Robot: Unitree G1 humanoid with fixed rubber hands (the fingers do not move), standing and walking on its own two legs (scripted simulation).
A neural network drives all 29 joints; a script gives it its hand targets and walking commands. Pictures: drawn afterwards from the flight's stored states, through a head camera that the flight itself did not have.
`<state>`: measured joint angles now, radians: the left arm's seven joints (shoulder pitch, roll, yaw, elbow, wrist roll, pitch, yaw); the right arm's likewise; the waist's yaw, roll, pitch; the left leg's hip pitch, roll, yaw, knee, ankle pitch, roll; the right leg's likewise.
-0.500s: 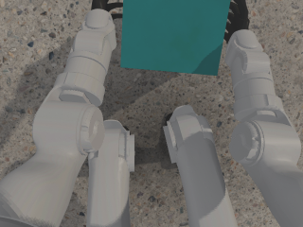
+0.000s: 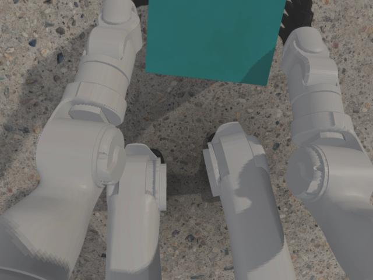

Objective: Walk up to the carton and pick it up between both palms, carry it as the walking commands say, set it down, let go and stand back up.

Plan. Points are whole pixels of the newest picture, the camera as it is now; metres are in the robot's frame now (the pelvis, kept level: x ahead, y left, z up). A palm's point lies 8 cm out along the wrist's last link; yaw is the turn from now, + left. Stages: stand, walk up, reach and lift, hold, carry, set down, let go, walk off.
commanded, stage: set down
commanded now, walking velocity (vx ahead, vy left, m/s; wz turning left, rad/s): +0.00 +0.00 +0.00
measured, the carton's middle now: (206, 18) +0.53 -0.11 -0.24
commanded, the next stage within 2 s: none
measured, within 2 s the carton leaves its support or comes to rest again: rests again in 1.18 s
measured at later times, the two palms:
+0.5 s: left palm (120, 6) +0.55 +0.04 -0.16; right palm (292, 31) +0.47 -0.24 -0.17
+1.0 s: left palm (118, 6) +0.55 +0.04 -0.16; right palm (291, 31) +0.47 -0.24 -0.17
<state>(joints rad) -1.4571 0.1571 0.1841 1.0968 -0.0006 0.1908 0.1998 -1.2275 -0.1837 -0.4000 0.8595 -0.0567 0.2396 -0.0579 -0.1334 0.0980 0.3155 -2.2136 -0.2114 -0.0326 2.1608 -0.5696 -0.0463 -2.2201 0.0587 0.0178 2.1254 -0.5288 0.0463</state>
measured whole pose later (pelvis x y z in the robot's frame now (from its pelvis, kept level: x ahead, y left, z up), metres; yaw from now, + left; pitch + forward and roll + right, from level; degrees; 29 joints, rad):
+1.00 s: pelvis +0.01 +0.00 +0.00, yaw +0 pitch +38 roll -1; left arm -1.43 0.20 0.16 1.20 0.01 0.13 0.15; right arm -1.23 -0.16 -0.41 0.98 -0.07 0.15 -0.02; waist -0.15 0.07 0.25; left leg -2.24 -0.20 -0.03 2.16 -0.59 -0.05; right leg -2.26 0.06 0.02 2.13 -0.54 0.04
